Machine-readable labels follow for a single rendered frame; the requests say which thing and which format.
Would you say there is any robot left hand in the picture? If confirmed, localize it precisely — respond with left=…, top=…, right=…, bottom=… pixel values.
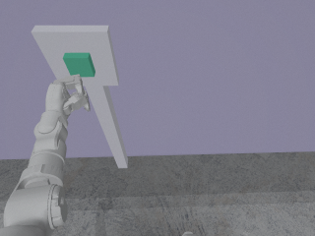
left=45, top=74, right=91, bottom=119

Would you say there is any panel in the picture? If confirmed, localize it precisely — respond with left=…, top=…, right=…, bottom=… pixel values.
left=31, top=26, right=128, bottom=169

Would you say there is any robot left upper arm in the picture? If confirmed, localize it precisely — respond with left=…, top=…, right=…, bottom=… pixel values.
left=0, top=184, right=68, bottom=236

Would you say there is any button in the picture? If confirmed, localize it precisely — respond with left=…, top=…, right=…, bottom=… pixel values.
left=63, top=52, right=95, bottom=78

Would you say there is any robot left forearm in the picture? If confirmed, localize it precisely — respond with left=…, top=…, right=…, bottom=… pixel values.
left=3, top=110, right=69, bottom=227

